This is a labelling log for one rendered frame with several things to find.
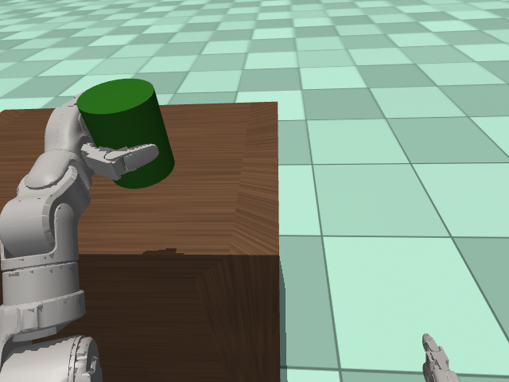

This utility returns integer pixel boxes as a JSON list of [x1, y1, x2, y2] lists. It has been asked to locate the can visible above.
[[76, 79, 174, 189]]

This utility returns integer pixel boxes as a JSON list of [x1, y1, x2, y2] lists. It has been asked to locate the left robot arm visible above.
[[0, 150, 103, 382]]

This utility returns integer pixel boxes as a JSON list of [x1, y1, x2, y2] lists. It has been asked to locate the left robot hand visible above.
[[45, 86, 159, 181]]

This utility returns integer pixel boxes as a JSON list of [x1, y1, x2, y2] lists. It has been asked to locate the right robot hand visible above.
[[422, 333, 460, 382]]

